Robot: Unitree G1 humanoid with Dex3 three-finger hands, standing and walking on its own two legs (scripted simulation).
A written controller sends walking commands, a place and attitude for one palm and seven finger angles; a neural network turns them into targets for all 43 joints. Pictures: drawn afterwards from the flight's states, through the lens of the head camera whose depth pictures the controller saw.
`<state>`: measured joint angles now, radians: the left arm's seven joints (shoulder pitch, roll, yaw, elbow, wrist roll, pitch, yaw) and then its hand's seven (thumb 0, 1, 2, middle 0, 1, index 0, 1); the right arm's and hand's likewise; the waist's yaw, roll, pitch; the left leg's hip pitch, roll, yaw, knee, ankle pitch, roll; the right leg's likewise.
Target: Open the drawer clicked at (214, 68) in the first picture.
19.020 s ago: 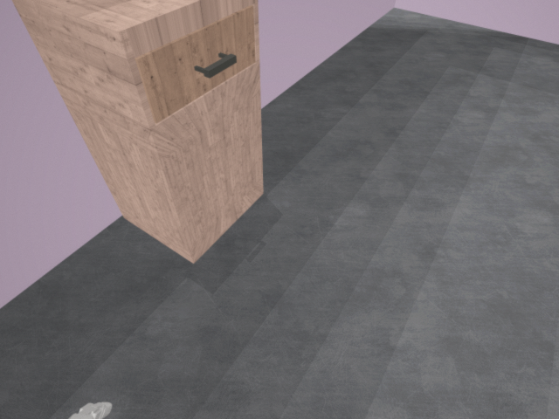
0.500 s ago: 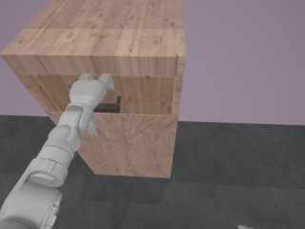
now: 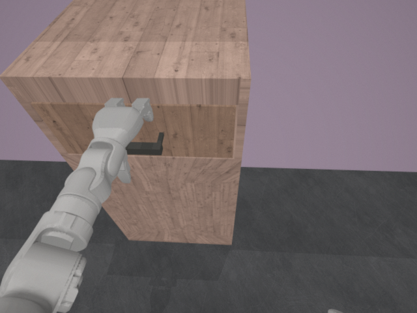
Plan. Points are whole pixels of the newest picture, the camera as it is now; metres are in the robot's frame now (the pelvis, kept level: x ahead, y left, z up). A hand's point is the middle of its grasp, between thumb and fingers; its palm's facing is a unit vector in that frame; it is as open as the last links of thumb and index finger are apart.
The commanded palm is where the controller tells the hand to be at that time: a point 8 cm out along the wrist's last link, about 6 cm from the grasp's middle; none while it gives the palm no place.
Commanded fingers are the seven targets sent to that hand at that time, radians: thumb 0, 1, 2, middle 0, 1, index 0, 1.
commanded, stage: move the hooked fingers above the handle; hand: left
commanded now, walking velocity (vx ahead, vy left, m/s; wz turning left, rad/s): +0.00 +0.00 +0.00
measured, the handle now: (138, 142) +0.48 +0.19 +0.02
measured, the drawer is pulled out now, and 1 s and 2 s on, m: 0.00 0.00 0.00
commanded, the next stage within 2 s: lower the fingers behind the handle in 0.44 s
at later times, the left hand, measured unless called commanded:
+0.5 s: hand (123, 141) +0.43 +0.20 +0.08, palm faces +0.00 -0.03 -1.00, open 13.8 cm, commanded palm +0.41 +0.20 +0.14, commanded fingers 0.00 -0.50 0.30 -0.30 -1.20 -0.30 -1.20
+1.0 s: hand (129, 149) +0.44 +0.19 +0.05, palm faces +0.00 -0.03 -1.00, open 13.8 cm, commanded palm +0.41 +0.20 +0.11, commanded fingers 0.00 -0.50 0.30 -0.30 -1.20 -0.30 -1.20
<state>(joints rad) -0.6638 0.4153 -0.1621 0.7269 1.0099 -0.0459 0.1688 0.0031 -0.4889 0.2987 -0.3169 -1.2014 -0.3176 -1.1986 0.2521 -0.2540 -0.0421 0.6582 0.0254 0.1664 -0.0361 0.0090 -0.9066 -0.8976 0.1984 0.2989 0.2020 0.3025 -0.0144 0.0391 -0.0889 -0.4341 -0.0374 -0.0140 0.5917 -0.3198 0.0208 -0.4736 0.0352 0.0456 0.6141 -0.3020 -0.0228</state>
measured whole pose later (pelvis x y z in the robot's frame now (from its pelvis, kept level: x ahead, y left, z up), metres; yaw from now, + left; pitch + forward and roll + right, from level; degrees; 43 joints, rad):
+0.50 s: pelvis +0.00 +0.00 +0.00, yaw +0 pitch +9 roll +0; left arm -0.66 0.43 -0.17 0.71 1.00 -0.04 0.15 0.00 -0.49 0.30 -0.32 -1.20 -0.32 -1.20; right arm 0.24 -0.25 -0.04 0.66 0.03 0.17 -0.04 0.01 -0.91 -0.90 0.20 0.30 0.20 0.30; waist -0.01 0.04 -0.09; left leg -0.44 -0.04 -0.02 0.60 -0.33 0.02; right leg -0.47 0.03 0.04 0.62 -0.31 -0.02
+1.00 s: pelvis +0.00 +0.00 -0.01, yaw +0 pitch +12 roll +0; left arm -0.66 0.40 -0.15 0.79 1.04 -0.05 0.25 0.00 -0.49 0.30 -0.32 -1.21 -0.32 -1.20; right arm 0.27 -0.24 -0.05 0.67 0.01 0.17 -0.02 0.01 -0.91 -0.90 0.20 0.30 0.20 0.30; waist -0.02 0.04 -0.11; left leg -0.51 -0.04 -0.01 0.65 -0.35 0.02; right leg -0.54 0.04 0.04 0.66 -0.32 -0.02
